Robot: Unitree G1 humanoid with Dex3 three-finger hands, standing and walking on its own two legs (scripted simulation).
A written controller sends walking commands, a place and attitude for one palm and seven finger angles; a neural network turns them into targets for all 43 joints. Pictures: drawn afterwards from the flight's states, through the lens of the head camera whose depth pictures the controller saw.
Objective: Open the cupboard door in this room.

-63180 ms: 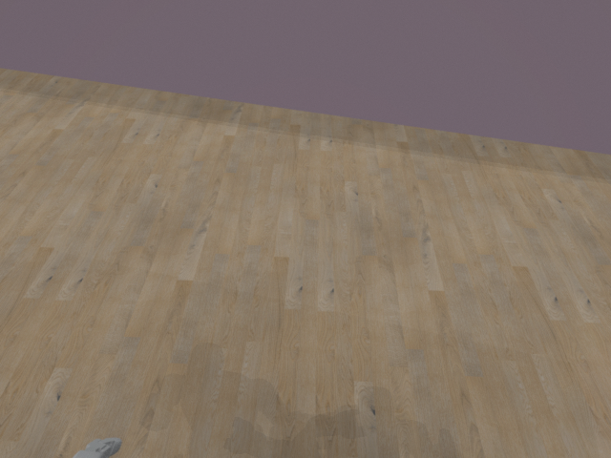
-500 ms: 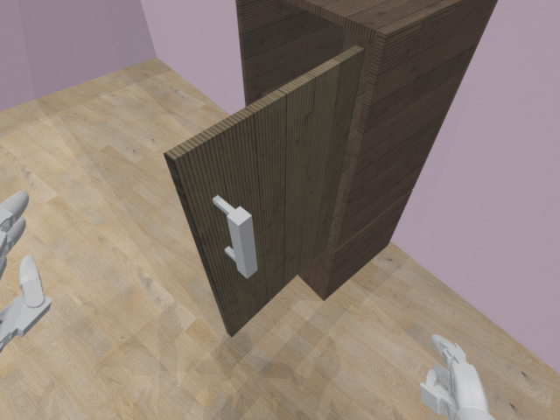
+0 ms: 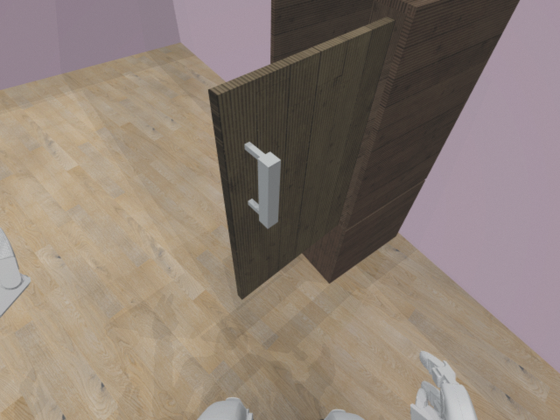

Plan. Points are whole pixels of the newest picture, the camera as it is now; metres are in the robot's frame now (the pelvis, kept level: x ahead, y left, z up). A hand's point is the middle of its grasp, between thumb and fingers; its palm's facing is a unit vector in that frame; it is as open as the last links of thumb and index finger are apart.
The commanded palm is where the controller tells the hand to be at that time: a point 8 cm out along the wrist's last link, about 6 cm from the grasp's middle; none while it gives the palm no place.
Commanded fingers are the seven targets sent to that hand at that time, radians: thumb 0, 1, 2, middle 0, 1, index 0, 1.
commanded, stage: step back with the hand held close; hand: left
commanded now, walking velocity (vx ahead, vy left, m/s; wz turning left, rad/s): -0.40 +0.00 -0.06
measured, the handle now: (260, 186) +0.45 +0.06 +0.07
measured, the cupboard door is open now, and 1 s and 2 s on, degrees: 95 95 95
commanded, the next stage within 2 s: stop stepping back and stand still in 0.40 s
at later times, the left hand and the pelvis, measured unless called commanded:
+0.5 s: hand (5, 362) +0.14 +0.23 +0.19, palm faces +0.37 -0.82 -0.44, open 7.4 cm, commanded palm +0.08 +0.28 +0.20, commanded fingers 0.00 0.90 0.90 -0.20 -0.30 -0.20 -0.30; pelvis -0.09 -0.01 +0.02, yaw -5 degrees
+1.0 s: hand out of the picture +0.05 +0.23 +0.18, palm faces +0.37 -0.81 -0.45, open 7.4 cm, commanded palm +0.00 +0.27 +0.20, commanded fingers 0.00 0.90 0.90 -0.20 -0.30 -0.20 -0.30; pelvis -0.17 -0.01 +0.02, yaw -6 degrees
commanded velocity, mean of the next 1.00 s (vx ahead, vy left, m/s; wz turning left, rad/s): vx -0.09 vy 0.01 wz -0.02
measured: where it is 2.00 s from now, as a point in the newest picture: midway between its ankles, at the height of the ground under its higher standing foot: outside the picture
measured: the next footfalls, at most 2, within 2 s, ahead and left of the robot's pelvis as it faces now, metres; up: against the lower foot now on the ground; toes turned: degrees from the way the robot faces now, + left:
right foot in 0.42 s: -0.13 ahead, -0.13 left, +0.00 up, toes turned -2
left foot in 0.58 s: -0.02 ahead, +0.07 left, +0.00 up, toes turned -3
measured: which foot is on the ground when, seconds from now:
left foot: down 0.00-0.40, up 0.42-0.56, down 0.58-0.86, up 0.88-1.00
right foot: down 0.00-0.16, up 0.18-0.40, down 0.42-0.60, up 0.62-0.82, down 0.84-1.00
